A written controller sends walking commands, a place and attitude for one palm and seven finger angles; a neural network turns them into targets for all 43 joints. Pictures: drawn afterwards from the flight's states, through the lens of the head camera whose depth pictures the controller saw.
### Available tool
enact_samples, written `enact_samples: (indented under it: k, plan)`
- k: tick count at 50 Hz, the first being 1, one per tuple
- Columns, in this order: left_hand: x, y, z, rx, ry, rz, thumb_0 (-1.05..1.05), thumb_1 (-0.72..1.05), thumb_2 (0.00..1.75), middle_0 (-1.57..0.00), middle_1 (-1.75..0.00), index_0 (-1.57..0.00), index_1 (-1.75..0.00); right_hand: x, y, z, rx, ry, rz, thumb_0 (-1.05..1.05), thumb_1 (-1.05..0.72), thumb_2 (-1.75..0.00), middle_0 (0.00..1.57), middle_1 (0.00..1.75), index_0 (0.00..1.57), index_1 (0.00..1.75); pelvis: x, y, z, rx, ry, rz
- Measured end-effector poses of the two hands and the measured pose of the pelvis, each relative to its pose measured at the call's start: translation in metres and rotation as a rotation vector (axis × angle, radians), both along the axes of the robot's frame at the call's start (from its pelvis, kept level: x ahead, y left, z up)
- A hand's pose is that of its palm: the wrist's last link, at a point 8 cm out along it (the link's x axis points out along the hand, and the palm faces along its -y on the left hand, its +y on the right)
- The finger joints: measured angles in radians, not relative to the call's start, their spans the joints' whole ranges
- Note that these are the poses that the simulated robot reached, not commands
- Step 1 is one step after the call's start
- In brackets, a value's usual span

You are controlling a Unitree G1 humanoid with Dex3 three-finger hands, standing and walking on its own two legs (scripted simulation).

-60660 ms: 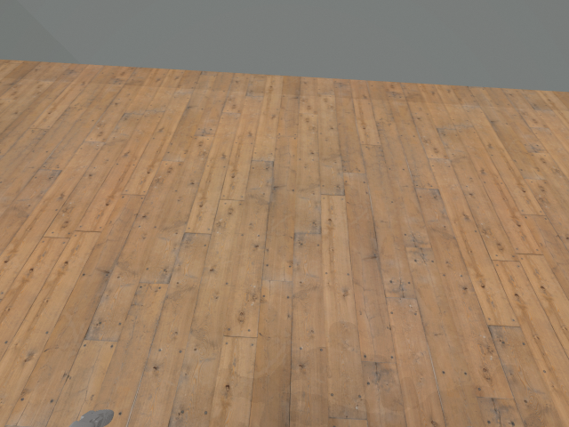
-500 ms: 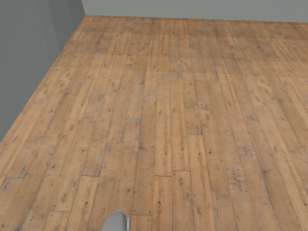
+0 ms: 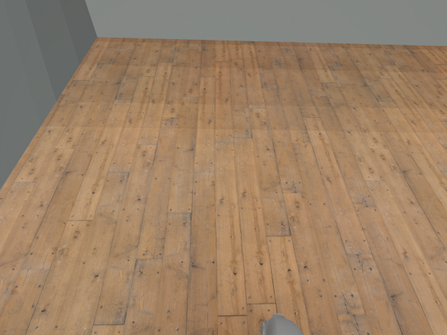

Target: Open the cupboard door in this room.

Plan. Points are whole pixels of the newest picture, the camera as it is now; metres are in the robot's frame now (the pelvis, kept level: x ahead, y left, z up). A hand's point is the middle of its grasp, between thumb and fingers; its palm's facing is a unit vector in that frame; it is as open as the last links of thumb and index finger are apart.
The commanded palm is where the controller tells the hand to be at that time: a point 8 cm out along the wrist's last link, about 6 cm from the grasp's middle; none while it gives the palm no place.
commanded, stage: turn to face it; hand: left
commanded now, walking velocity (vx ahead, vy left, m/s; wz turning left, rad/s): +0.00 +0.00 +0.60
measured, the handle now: out of the picture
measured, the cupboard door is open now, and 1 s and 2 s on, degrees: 42 42 42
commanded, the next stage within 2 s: none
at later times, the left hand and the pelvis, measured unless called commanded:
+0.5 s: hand (140, 323) +0.17 +0.19 -0.20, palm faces +0.29 -0.95 -0.15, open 7.3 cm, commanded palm none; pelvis +0.12 -0.01 -0.02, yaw +17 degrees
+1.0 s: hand out of the picture +0.09 +0.13 -0.16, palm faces +0.58 -0.77 -0.26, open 7.4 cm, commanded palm none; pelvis +0.17 -0.06 +0.00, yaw +36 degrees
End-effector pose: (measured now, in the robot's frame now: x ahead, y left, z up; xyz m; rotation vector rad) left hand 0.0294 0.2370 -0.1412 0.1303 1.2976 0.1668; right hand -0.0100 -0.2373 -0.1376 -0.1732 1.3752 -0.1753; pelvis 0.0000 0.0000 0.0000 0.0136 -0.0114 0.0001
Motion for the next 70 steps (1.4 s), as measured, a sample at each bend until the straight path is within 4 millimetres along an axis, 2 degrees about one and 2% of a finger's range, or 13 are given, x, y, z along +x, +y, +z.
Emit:
enact_samples:
  k: [4, 7, 9, 12, 17, 22, 31, 40, 46, 51, 58, 63, 70]
  plan:
    - [0.078, 0.0, 0.004, 0.055, -0.09, -0.057, 0.02, 0.94, 0.9, -0.19, -0.3, -0.2, -0.3, -0.02, -0.01, -0.007, 0.025, 0.146, -0.054, 0.0, -0.93, -0.9, 0.2, 0.3, 0.2, 0.3, 0.037, -0.018, -0.007, 0.008, -0.001, 0.025]
    - [0.12, -0.007, 0.002, 0.084, -0.166, -0.055, 0.01, 0.93, 0.9, -0.19, -0.3, -0.2, -0.3, -0.017, -0.018, -0.019, 0.05, 0.234, -0.059, 0.0, -0.92, -0.9, 0.2, 0.3, 0.2, 0.3, 0.06, -0.03, -0.019, 0.011, 0.008, 0.064]
    - [0.135, -0.014, 0.004, 0.081, -0.197, -0.038, 0.01, 0.92, 0.9, -0.19, -0.3, -0.2, -0.3, -0.001, -0.022, -0.019, 0.05, 0.252, -0.042, 0.0, -0.92, -0.9, 0.2, 0.3, 0.2, 0.3, 0.067, -0.033, -0.018, 0.005, 0.003, 0.098]
    - [0.141, -0.024, 0.006, 0.056, -0.21, 0.005, 0.01, 0.92, 0.9, -0.19, -0.3, -0.2, -0.3, 0.044, -0.027, -0.014, 0.041, 0.201, 0.005, 0.0, -0.91, -0.9, 0.2, 0.3, 0.2, 0.3, 0.078, -0.034, -0.012, 0.004, 0.005, 0.141]
    - [0.137, -0.031, -0.006, -0.012, -0.184, 0.083, 0.0, 0.91, 0.9, -0.2, -0.3, -0.2, -0.3, 0.139, -0.022, -0.003, 0.013, 0.02, 0.113, 0.0, -0.91, -0.9, 0.2, 0.3, 0.2, 0.3, 0.094, -0.028, -0.008, -0.002, 0.019, 0.205]
    - [0.126, -0.012, -0.03, -0.042, -0.166, 0.182, 0.0, 0.91, 0.9, -0.2, -0.3, -0.2, -0.3, 0.221, -0.009, -0.003, -0.039, -0.143, 0.246, 0.0, -0.91, -0.9, 0.2, 0.3, 0.2, 0.3, 0.107, -0.012, -0.027, -0.046, 0.036, 0.268]
    - [0.106, 0.009, -0.003, 0.058, -0.109, 0.313, 0.01, 0.91, 0.9, -0.19, -0.3, -0.2, -0.3, 0.299, 0.0, 0.011, -0.024, -0.189, 0.405, 0.0, -0.91, -0.9, 0.2, 0.3, 0.2, 0.3, 0.132, -0.025, -0.009, -0.033, 0.061, 0.359]
    - [0.077, -0.02, 0.021, 0.167, -0.084, 0.415, 0.01, 0.91, 0.9, -0.19, -0.3, -0.2, -0.3, 0.367, -0.013, -0.01, 0.033, -0.164, 0.508, 0.0, -0.91, -0.9, 0.2, 0.3, 0.2, 0.3, 0.155, -0.055, -0.011, 0.002, 0.041, 0.483]
    - [0.049, -0.054, 0.023, 0.119, -0.012, 0.512, 0.01, 0.9, 0.9, -0.19, -0.3, -0.2, -0.3, 0.403, 0.008, 0.003, 0.059, -0.156, 0.61, 0.0, -0.91, -0.9, 0.2, 0.3, 0.2, 0.3, 0.167, -0.062, 0.001, 0.025, 0.052, 0.573]
    - [0.025, -0.076, 0.01, 0.061, 0.017, 0.608, 0.01, 0.9, 0.9, -0.2, -0.3, -0.2, -0.3, 0.428, 0.047, 0.007, 0.073, -0.173, 0.728, 0.0, -0.91, -0.9, 0.2, 0.3, 0.19, 0.3, 0.171, -0.059, -0.001, 0.021, 0.053, 0.646]
    - [-0.013, -0.078, -0.02, 0.01, 0.066, 0.735, 0.01, 0.9, 0.9, -0.2, -0.3, -0.2, -0.3, 0.448, 0.102, 0.009, 0.075, -0.269, 0.871, 0.0, -0.91, -0.9, 0.2, 0.3, 0.2, 0.3, 0.168, -0.046, -0.018, -0.007, 0.043, 0.745]
    - [-0.004, -0.062, -0.008, 0.05, 0.011, 0.79, 0.01, 0.9, 0.9, -0.2, -0.3, -0.2, -0.3, 0.441, 0.099, 0.013, 0.051, -0.228, 0.911, 0.0, -0.91, -0.9, 0.2, 0.3, 0.2, 0.3, 0.173, -0.048, -0.009, -0.023, 0.038, 0.802]
    - [0.031, -0.05, 0.013, 0.137, -0.093, 0.8, 0.01, 0.91, 0.9, -0.19, -0.3, -0.2, -0.3, 0.444, 0.074, 0.0, 0.055, -0.143, 0.92, 0.0, -0.9, -0.9, 0.21, 0.3, 0.2, 0.3, 0.192, -0.062, -0.007, -0.029, 0.034, 0.869]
